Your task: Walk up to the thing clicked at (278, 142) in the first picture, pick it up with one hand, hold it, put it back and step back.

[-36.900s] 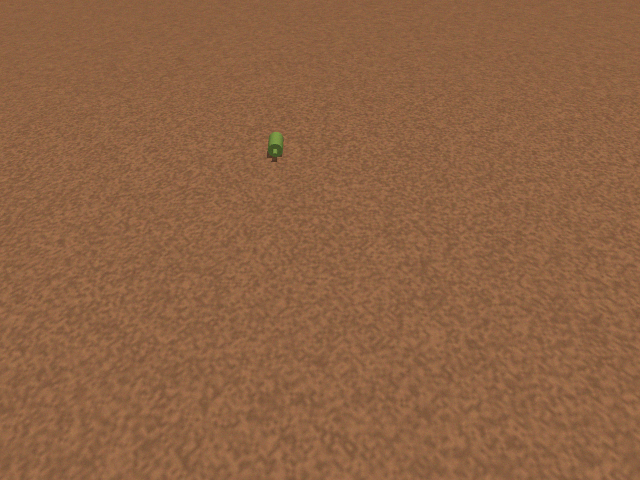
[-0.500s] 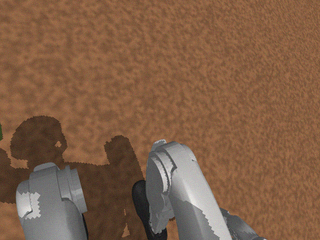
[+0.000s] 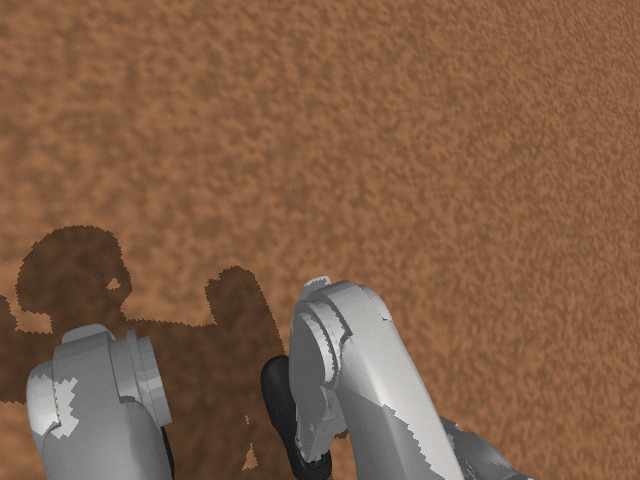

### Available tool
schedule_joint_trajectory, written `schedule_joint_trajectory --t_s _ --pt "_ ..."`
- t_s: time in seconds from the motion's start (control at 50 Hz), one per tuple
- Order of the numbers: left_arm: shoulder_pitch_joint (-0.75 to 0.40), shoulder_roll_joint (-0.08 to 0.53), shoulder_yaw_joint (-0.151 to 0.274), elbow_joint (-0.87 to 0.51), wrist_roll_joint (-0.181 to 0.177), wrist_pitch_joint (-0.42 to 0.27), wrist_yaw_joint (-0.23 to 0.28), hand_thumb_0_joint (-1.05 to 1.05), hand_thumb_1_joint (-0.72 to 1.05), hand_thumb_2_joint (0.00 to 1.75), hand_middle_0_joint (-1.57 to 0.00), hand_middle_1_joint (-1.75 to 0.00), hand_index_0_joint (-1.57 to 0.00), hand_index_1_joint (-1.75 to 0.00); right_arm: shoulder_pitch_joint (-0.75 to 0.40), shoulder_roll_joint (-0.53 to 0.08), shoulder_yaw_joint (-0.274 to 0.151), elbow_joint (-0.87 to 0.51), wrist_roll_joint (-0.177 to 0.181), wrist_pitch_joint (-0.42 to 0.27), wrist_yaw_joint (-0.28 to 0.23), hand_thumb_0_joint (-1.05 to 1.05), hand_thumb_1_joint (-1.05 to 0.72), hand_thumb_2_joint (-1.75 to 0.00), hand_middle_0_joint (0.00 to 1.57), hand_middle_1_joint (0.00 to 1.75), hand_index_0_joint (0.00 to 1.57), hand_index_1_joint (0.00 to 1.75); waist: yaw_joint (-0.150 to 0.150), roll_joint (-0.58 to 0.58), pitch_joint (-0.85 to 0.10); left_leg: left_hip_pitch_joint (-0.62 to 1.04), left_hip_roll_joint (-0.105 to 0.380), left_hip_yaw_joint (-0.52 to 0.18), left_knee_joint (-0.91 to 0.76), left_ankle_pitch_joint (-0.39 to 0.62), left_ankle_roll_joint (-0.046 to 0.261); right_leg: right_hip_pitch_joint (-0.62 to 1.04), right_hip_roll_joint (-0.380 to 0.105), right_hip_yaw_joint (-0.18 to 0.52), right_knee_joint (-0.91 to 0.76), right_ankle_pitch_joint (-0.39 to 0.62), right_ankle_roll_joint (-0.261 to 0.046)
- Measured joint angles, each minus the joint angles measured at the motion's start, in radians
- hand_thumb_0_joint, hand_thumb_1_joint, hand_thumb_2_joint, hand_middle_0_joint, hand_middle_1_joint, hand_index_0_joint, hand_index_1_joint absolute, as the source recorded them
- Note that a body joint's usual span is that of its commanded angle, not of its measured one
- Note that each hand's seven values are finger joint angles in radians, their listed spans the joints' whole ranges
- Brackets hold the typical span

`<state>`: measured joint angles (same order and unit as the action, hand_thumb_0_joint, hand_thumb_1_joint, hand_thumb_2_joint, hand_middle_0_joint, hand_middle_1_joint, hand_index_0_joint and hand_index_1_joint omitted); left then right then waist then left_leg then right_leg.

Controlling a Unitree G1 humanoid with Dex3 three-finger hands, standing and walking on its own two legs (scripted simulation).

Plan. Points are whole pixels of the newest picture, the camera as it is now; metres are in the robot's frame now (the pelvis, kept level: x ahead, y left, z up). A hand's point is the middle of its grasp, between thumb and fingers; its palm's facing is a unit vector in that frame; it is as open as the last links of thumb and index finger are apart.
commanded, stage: withdraw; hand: left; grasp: from above
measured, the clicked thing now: out of the picture +0.41 +0.39 -0.26
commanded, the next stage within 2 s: home in 0.90 s
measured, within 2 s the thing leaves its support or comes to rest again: neither
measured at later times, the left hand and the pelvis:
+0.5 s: hand out of the picture +0.39 +0.40 -0.07, palm faces -0.42 -0.06 -0.91, open 14.0 cm; pelvis +0.00 +0.00 +0.05, yaw +5 degrees
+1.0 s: hand out of the picture +0.40 +0.38 -0.12, palm faces -0.38 -0.08 -0.92, open 13.9 cm; pelvis -0.02 -0.01 +0.03, yaw +5 degrees
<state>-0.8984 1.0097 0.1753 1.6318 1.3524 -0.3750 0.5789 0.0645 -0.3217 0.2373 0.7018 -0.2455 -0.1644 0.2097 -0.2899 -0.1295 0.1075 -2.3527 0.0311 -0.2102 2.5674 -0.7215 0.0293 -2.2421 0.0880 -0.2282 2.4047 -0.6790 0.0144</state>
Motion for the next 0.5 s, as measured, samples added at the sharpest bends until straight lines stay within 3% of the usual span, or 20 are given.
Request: schedule_joint_trajectory --t_s 0.12,0.22,0.28,0.34,0.5 --pt "0.0 0.002 0.02 -0.009 0.018 0.008 0.02 0.0 -0.48 0.99 -0.09 -1.02 -0.1 -1.01 0.0 -0.001 -0.004 -0.009 0.0 -0.01 0.005 0.0 -0.89 -0.89 0.21 0.3 0.2 0.3 0.0 -0.003 -0.007 0.0 0.001 0.003 0.001 0.002 -0.001 -0.002 0.0 0.002 0.004 0.002 -0.001" --pt "0.014 -0.034 0.037 -0.103 -0.006 0.048 0.019 0.0 -0.47 0.98 -0.09 -1.01 -0.1 -1.0 0.017 0.002 -0.033 0.005 0.008 -0.026 0.019 0.0 -0.9 -0.89 0.21 0.3 0.2 0.3 0.023 0.013 -0.039 -0.009 -0.002 0.008 -0.004 0.003 -0.005 -0.014 -0.004 0.006 0.005 0.0 -0.006" --pt "0.051 -0.078 0.051 -0.208 -0.047 0.089 0.0 0.0 -0.47 0.97 -0.09 -1.01 -0.11 -0.99 0.032 0.012 -0.068 0.016 0.026 -0.02 0.028 0.01 -0.9 -0.89 0.21 0.3 0.2 0.3 0.046 0.044 -0.08 -0.014 -0.006 0.016 -0.019 0.002 -0.006 -0.018 -0.009 0.013 -0.004 -0.007 -0.008" --pt "0.077 -0.127 0.016 -0.296 -0.097 0.143 -0.055 0.0 -0.48 0.97 -0.09 -1.0 -0.1 -0.99 0.044 0.024 -0.109 0.028 0.056 -0.001 0.034 0.01 -0.9 -0.89 0.21 0.3 0.2 0.3 0.075 0.086 -0.132 -0.01 -0.009 0.036 -0.052 0.004 -0.003 -0.015 -0.014 0.03 -0.025 -0.016 -0.008" --pt "0.096 -0.227 -0.149 -0.439 -0.235 0.242 -0.314 0.0 -0.49 0.98 -0.09 -0.99 -0.1 -0.99 0.045 0.041 -0.183 0.017 0.144 0.072 0.01 0.01 -0.9 -0.9 0.21 0.3 0.2 0.3 0.146 0.152 -0.195 0.098 -0.006 0.104 -0.211 0.025 0.007 0.071 -0.02 0.096 -0.142 -0.012 -0.005"
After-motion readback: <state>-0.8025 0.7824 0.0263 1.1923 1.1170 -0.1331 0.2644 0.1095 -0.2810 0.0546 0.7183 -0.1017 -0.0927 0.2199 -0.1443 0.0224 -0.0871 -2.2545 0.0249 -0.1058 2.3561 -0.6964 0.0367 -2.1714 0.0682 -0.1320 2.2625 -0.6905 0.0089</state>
